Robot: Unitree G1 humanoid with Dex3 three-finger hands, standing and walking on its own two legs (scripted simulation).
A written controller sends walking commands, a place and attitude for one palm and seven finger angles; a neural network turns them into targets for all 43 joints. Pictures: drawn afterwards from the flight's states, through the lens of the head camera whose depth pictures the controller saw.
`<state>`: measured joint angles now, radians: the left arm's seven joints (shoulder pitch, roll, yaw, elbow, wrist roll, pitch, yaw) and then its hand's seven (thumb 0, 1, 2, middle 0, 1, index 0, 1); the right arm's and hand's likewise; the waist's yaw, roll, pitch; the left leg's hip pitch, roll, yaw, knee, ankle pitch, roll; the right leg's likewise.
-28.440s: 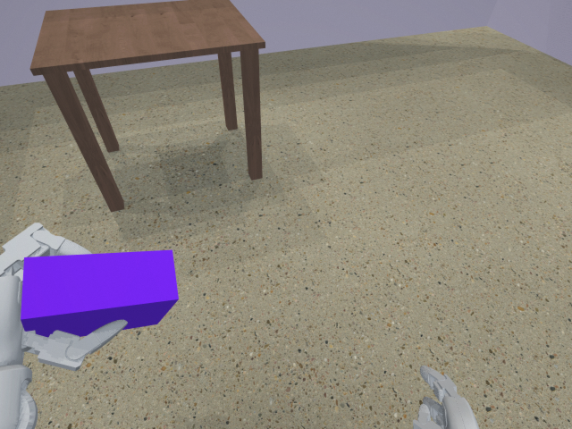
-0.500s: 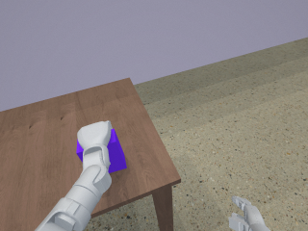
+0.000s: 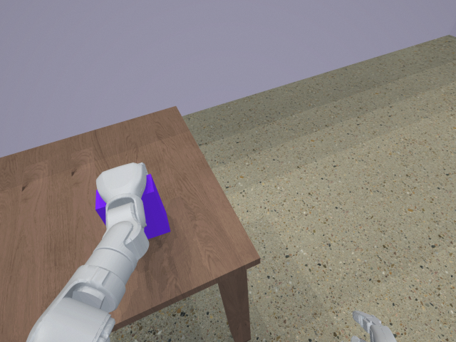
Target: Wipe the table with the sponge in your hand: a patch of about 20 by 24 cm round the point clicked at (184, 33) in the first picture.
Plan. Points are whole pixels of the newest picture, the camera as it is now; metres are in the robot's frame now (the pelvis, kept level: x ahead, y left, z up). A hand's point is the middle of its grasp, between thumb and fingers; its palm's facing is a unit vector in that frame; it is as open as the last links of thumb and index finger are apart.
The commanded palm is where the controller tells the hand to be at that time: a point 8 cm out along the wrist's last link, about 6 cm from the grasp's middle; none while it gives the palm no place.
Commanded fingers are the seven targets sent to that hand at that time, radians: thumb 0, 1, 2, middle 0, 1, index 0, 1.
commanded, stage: wipe forward along the third lane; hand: left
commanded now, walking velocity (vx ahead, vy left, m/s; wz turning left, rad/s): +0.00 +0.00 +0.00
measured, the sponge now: (138, 218) +0.36 +0.23 +0.00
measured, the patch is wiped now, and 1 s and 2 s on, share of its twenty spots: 0.80 1.00 1.00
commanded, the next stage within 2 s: wipe back along the third lane in 0.70 s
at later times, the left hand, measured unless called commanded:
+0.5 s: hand (125, 180) +0.42 +0.26 +0.05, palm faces -0.07 -0.03 -1.00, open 9.8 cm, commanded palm +0.40 +0.25 +0.08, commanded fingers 0.00 0.10 1.30 -1.20 -1.60 -1.20 -1.60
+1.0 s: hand (123, 175) +0.44 +0.27 +0.05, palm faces -0.04 +0.00 -1.00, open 9.8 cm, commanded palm +0.40 +0.25 +0.08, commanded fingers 0.00 0.10 1.30 -1.20 -1.60 -1.20 -1.60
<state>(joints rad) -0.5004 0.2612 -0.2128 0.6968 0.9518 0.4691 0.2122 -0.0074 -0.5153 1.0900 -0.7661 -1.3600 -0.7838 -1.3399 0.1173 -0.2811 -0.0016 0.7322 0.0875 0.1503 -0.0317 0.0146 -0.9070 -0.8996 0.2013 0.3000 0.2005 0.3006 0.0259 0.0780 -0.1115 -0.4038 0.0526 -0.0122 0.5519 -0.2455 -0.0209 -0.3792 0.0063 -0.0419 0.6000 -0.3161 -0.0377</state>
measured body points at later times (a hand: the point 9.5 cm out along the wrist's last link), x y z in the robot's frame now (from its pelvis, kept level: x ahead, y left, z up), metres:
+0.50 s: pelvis +0.00 +0.02 +0.00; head +0.03 +0.00 +0.45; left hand +0.42 +0.25 +0.10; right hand +0.14 -0.24 -0.13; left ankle +0.02 +0.16 -0.73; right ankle -0.01 -0.09 -0.73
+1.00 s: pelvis +0.01 +0.04 +0.00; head +0.04 +0.03 +0.45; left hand +0.44 +0.26 +0.10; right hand +0.10 -0.21 -0.14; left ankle +0.02 +0.16 -0.73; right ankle -0.01 -0.09 -0.73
